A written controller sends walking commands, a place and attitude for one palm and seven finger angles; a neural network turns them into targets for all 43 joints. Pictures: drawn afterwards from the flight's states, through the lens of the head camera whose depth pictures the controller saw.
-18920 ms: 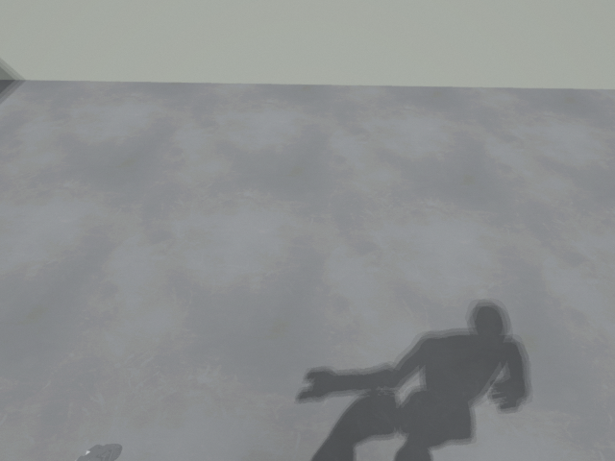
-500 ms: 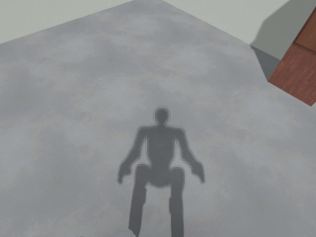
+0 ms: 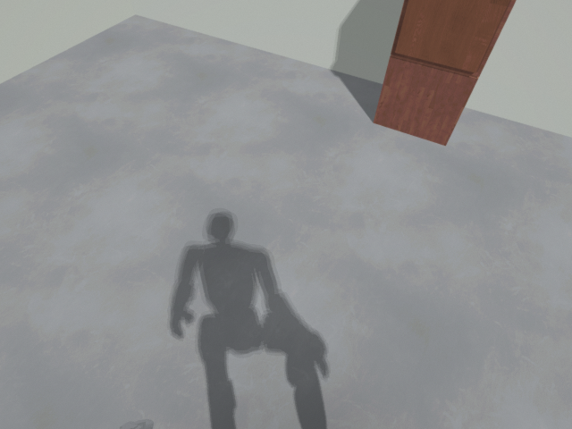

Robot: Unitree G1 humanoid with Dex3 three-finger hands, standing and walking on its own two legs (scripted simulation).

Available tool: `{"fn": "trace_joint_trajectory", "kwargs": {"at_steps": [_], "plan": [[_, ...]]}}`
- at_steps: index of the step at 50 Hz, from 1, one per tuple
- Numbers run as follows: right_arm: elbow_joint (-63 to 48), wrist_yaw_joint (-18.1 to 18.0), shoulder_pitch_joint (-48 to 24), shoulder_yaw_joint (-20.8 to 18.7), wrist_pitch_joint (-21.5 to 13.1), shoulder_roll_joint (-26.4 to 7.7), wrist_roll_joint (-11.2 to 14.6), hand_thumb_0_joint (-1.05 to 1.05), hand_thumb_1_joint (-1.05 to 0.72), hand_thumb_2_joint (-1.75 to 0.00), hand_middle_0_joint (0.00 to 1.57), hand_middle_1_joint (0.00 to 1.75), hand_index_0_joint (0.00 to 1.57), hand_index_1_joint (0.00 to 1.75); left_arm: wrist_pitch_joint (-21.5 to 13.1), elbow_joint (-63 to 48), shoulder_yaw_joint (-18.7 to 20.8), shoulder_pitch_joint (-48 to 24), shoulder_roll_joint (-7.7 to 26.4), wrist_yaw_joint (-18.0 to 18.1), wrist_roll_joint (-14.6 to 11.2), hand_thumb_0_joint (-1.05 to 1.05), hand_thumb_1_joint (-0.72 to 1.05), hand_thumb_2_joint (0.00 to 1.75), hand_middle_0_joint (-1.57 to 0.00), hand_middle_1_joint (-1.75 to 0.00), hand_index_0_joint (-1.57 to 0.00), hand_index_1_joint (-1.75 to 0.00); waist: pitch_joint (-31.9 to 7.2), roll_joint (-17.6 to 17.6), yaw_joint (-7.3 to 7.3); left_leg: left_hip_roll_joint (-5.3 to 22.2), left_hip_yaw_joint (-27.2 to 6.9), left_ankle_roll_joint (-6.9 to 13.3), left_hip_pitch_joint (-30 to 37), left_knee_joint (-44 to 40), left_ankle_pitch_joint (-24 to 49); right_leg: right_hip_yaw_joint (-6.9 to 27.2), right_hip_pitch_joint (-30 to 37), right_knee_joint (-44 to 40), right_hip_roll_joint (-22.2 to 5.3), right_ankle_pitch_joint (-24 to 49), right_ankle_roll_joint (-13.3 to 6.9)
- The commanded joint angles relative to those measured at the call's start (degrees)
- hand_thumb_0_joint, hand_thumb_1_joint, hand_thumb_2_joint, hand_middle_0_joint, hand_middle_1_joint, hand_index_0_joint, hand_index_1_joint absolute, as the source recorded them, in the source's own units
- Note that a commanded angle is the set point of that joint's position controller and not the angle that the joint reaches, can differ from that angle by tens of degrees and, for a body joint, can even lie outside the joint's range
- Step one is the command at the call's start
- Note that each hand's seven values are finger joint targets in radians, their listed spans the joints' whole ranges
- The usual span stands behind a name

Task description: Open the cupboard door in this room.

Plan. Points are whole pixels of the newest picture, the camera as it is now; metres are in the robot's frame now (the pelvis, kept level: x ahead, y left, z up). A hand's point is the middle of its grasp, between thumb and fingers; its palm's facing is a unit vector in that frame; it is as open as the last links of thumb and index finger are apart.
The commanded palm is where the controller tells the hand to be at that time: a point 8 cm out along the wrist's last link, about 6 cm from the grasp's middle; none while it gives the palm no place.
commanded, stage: turn or walk to find it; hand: left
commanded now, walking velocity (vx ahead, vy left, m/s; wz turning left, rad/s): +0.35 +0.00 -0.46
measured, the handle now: out of the picture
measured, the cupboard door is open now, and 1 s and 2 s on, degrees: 0 0 0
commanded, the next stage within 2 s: stand and wait in 1.50 s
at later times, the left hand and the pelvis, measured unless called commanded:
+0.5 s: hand (191, 428) +0.15 +0.16 -0.19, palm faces -0.07 -0.98 -0.18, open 7.4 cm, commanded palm none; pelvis +0.19 -0.02 -0.02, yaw -9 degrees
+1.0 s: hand (279, 212) +0.59 +0.03 -0.16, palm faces -0.35 -0.91 -0.21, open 7.4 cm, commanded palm none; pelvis +0.40 -0.10 -0.02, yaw -17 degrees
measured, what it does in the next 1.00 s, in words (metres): walks ahead, turning right: right foot, then left foot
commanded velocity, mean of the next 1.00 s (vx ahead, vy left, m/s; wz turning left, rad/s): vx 0.37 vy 0.00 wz -0.21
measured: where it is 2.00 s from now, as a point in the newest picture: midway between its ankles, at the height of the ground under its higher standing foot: (340, 272)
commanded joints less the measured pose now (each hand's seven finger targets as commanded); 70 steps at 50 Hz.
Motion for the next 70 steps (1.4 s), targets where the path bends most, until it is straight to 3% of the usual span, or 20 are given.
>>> {"fn": "trace_joint_trajectory", "kwargs": {"at_steps": [1,2,3,4,6,10,21,24,25,26,27,29,33,44,48,49,51,54,59,70], "plan": [[-2.14,-0.23,-0.08,-2.66,-0.73,-10.72,0.00,0.00,-0.90,-0.90,0.20,0.30,0.20,0.30,-3.64,-3.75,0.61,1.61,3.12,0.27,-0.25,0.00,0.90,0.90,-0.20,-0.30,-0.20,-0.30,-3.71,5.20,3.45,11.12,-7.27,3.63,-2.64,-0.68,3.09,-5.53,11.60,-16.19,4.23,7.03,-2.49],[-2.88,0.21,-1.29,-2.32,-0.89,-9.41,0.65,0.00,-0.90,-0.90,0.20,0.30,0.20,0.30,-4.33,-0.99,1.40,9.84,6.70,0.88,-0.16,0.00,0.90,0.90,-0.20,-0.30,-0.20,-0.30,-6.91,-2.05,7.45,8.21,-2.53,1.05,-11.47,11.39,4.53,-0.88,25.41,-20.40,1.00,6.94,-4.75],[-6.17,0.73,-4.58,-0.77,-0.96,-4.68,1.23,0.00,-0.90,-0.90,0.20,0.30,0.20,0.30,-5.20,1.39,2.88,17.45,14.50,1.83,-0.11,0.00,0.90,0.90,-0.20,-0.30,-0.20,-0.30,-7.61,-20.48,11.09,0.60,-0.53,-1.87,-31.27,29.17,-16.15,23.20,36.93,-26.94,-14.70,2.26,-11.41],[-9.32,0.55,-10.21,-0.68,-0.22,-6.62,0.87,0.00,-0.90,-0.90,0.20,0.30,0.20,0.30,-4.71,2.31,3.20,20.88,16.74,2.81,-1.66,0.00,0.90,0.90,-0.20,-0.30,-0.20,-0.30,-5.95,-18.18,12.16,-1.13,-8.82,-1.87,-38.00,38.34,-18.31,36.04,33.69,-31.55,-21.28,6.89,-15.15],[-8.34,0.62,-12.31,-1.31,-0.23,-7.00,0.60,0.00,-0.90,-0.90,0.20,0.30,0.20,0.30,-5.20,0.67,2.68,13.59,13.80,3.27,-1.39,0.00,0.90,0.90,-0.20,-0.30,-0.20,-0.30,1.54,-10.31,9.03,1.73,-15.33,-1.32,-39.62,43.90,-8.26,32.53,23.30,-33.65,-18.85,-4.97,-15.69],[-4.37,1.28,-4.50,-1.56,0.24,-5.59,-0.11,0.00,-0.90,-0.90,0.20,0.30,0.20,0.30,-6.90,-0.66,0.60,5.93,8.19,3.04,-0.89,0.00,0.90,0.90,-0.20,-0.30,-0.20,-0.30,2.54,-6.65,1.95,1.80,-13.01,-3.15,-29.03,34.68,2.28,14.97,13.59,-33.37,-10.25,10.36,-11.56],[-8.01,2.31,-13.91,-0.70,-1.54,-3.97,0.69,0.00,-0.90,-0.90,0.20,0.30,0.20,0.30,-8.08,5.37,0.32,11.15,8.30,3.72,-0.66,0.00,0.90,0.90,-0.20,-0.30,-0.20,-0.30,3.07,-7.97,2.98,-1.63,-10.74,-1.10,-21.23,12.02,7.88,12.16,18.07,-29.21,-8.93,28.52,-10.94],[-3.12,0.94,0.44,-1.77,-2.62,-7.63,0.02,0.00,-0.90,-0.90,0.20,0.30,0.20,0.30,-8.01,6.04,0.38,10.72,7.69,3.77,-1.13,0.00,0.90,0.90,-0.20,-0.30,-0.20,-0.30,-4.92,-1.92,-3.43,-4.71,-9.73,0.42,2.77,3.00,11.29,8.77,12.71,-8.83,-4.27,38.94,-7.79],[-0.68,0.20,9.88,-3.07,-3.04,-13.46,-0.80,0.00,-0.90,-0.90,0.20,0.30,0.20,0.30,-7.83,5.45,0.20,12.79,5.07,3.37,-1.62,0.00,0.90,0.90,-0.20,-0.30,-0.20,-0.30,-12.95,8.38,-6.44,6.46,-22.43,3.74,17.01,0.66,11.01,4.75,3.21,6.15,1.26,24.71,-5.25],[0.88,0.03,14.72,-3.90,-2.77,-17.77,-0.67,0.00,-0.90,-0.90,0.20,0.30,0.20,0.30,-7.99,4.58,-0.47,15.27,2.22,2.66,-2.07,0.00,0.90,0.90,-0.20,-0.30,-0.20,-0.30,-17.17,20.10,-5.98,19.49,-40.27,8.95,24.77,-6.30,10.82,2.44,-8.52,23.23,7.45,-7.38,-4.16],[1.18,-0.39,11.81,-3.48,-2.30,-16.41,0.12,0.00,-0.90,-0.90,0.20,0.30,0.20,0.30,-7.79,4.38,-0.70,13.43,2.70,3.24,-1.63,0.00,0.90,0.90,-0.20,-0.30,-0.20,-0.30,-17.67,19.57,-5.26,21.68,-43.72,9.59,21.37,-11.28,1.29,7.48,-12.02,31.64,5.06,-7.65,-4.62],[-0.95,-0.24,3.33,-1.97,-2.65,-9.53,0.25,0.00,-0.90,-0.90,0.20,0.30,0.20,0.30,-7.66,3.50,-0.62,5.29,2.78,2.04,-1.13,0.00,0.90,0.90,-0.20,-0.30,-0.20,-0.30,-2.72,7.28,-3.03,17.73,-35.15,9.33,4.82,-14.21,-2.99,6.65,-15.14,32.54,-0.89,1.69,-4.64],[0.25,-0.44,0.66,-0.87,-3.97,-4.80,0.38,0.00,-0.90,-0.90,0.20,0.30,0.20,0.30,-5.12,4.49,-0.59,8.75,-1.05,1.67,-0.21,0.00,0.90,0.90,-0.20,-0.30,-0.20,-0.30,-0.96,4.62,1.96,12.04,-18.80,7.44,-4.97,-16.17,7.03,5.28,-10.15,26.26,-2.82,7.84,-2.93],[4.44,-0.17,7.53,-1.92,-3.63,-5.14,0.16,0.00,-0.90,-0.90,0.20,0.30,0.20,0.30,-5.10,-1.59,-0.84,-6.25,-1.24,1.06,-0.23,0.00,0.90,0.90,-0.20,-0.30,-0.20,-0.30,3.40,5.61,-0.78,10.29,-10.20,8.12,2.09,-15.39,17.04,-1.16,-9.67,-3.84,-2.32,13.63,-1.58],[5.20,-0.31,6.92,-1.87,-2.87,-6.26,0.40,0.00,-0.90,-0.90,0.20,0.30,0.20,0.30,-6.30,1.64,-0.17,3.32,1.04,1.31,-0.09,0.00,0.90,0.90,-0.20,-0.30,-0.20,-0.30,-2.60,3.18,4.46,8.06,-6.38,5.08,2.40,-0.63,30.10,-5.34,8.92,-14.19,2.58,14.66,-3.86],[5.19,0.06,6.48,-1.75,-2.91,-5.63,0.68,0.00,-0.90,-0.90,0.20,0.30,0.20,0.30,-6.94,4.58,0.65,12.66,4.22,1.81,0.08,0.00,0.90,0.90,-0.20,-0.30,-0.20,-0.30,-7.07,-1.18,8.77,5.43,-4.45,3.16,-4.07,12.02,28.31,-2.49,22.47,-16.17,1.08,15.68,-5.28],[1.41,0.45,4.88,-0.31,-2.48,-1.82,1.77,0.00,-0.90,-0.90,0.20,0.30,0.20,0.30,-7.80,7.77,3.26,22.08,14.76,3.09,-1.14,0.00,0.90,0.90,-0.20,-0.30,-0.20,-0.30,-15.01,-20.45,10.10,-4.61,-9.64,0.28,-28.04,42.65,-14.27,33.23,37.10,-27.59,-22.19,16.22,-13.57],[2.08,0.37,-1.00,-1.18,-2.18,-1.67,1.00,0.00,-0.90,-0.90,0.20,0.30,0.20,0.30,-7.75,4.48,1.13,8.60,7.23,3.53,-1.42,0.00,0.90,0.90,-0.20,-0.30,-0.20,-0.30,-3.37,-0.78,5.41,2.16,-16.70,0.94,-29.89,46.81,-0.18,20.21,19.36,-30.19,-18.06,9.69,-12.00],[3.13,1.03,3.03,-1.19,-0.10,1.19,0.09,0.00,-0.90,-0.90,0.20,0.30,0.20,0.30,-9.23,5.24,-0.27,8.38,1.31,3.75,-0.49,0.00,0.90,0.90,-0.20,-0.30,-0.20,-0.30,-0.57,-7.13,1.18,2.06,-13.87,-1.12,-24.81,36.99,5.66,7.15,9.94,-33.27,-11.64,19.05,-9.99],[-4.12,2.78,-16.86,0.01,-0.88,-0.63,0.50,0.00,-0.90,-0.90,0.20,0.30,0.20,0.30,-9.75,9.28,-1.32,16.61,4.03,4.16,-0.84,0.00,0.90,0.90,-0.20,-0.30,-0.20,-0.30,4.64,-5.12,4.79,-0.09,-10.55,-0.06,-29.03,14.43,10.74,4.05,22.62,-32.85,-11.95,34.11,-10.61]]}}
